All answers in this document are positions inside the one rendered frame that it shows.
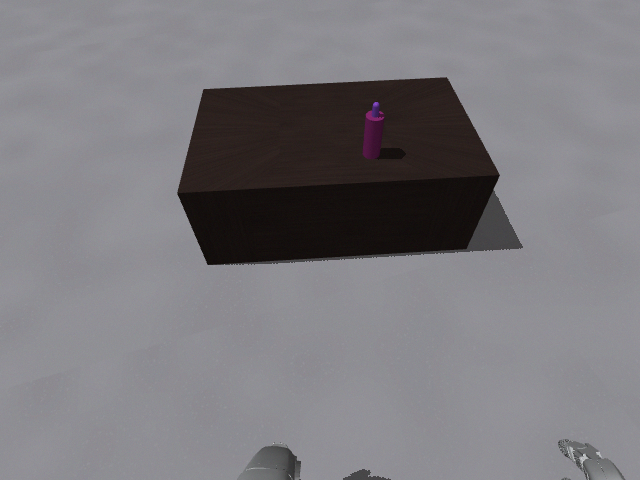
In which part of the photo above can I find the bottle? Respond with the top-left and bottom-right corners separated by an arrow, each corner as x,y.
363,102 -> 385,159

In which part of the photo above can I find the right robot hand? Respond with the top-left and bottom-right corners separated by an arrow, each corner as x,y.
558,439 -> 625,480

